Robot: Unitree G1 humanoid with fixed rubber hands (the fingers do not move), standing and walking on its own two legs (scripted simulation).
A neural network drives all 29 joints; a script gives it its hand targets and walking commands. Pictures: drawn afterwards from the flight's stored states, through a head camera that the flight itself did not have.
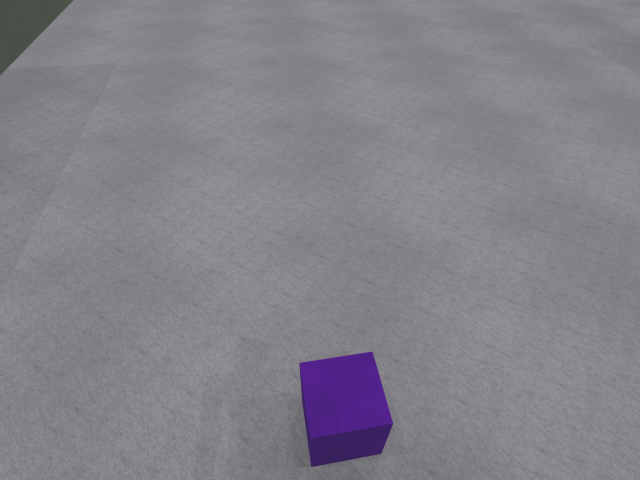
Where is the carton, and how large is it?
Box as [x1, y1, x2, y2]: [299, 352, 392, 466]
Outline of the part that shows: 372,352 299,363 302,401 311,466 377,454 381,452 391,427 392,421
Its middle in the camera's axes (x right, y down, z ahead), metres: +0.06 +0.47 +1.11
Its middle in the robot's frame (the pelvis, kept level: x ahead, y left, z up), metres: +0.48 -0.02 -0.66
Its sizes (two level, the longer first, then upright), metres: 0.210 0.200 0.250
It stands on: the floor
